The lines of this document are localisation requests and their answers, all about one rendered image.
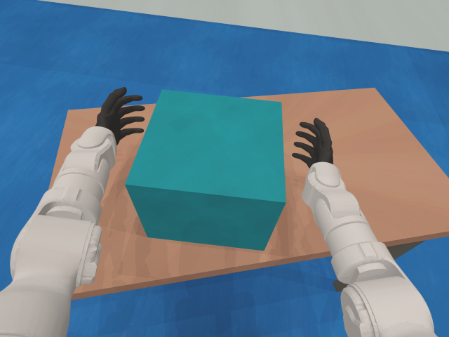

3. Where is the robot left hand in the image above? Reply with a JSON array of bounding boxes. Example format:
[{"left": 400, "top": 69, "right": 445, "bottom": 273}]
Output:
[{"left": 95, "top": 87, "right": 145, "bottom": 146}]

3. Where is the left robot upper arm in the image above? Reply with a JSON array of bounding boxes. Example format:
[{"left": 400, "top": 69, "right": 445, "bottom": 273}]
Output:
[{"left": 0, "top": 215, "right": 102, "bottom": 337}]

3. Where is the table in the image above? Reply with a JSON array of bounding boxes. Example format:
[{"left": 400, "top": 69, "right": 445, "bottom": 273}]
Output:
[{"left": 49, "top": 88, "right": 449, "bottom": 300}]

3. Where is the left robot forearm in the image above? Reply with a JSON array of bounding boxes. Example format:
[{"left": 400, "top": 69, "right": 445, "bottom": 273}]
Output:
[{"left": 10, "top": 126, "right": 117, "bottom": 279}]

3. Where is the carton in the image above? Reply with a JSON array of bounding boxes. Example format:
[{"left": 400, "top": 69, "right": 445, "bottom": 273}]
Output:
[{"left": 125, "top": 89, "right": 286, "bottom": 251}]

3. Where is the right robot forearm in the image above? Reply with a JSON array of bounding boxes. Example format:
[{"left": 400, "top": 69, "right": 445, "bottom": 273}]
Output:
[{"left": 302, "top": 162, "right": 434, "bottom": 330}]

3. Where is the right robot upper arm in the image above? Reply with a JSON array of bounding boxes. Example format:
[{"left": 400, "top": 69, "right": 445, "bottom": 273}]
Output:
[{"left": 340, "top": 276, "right": 438, "bottom": 337}]

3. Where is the robot right hand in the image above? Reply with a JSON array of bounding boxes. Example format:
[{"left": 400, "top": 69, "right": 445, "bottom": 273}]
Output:
[{"left": 292, "top": 118, "right": 333, "bottom": 168}]

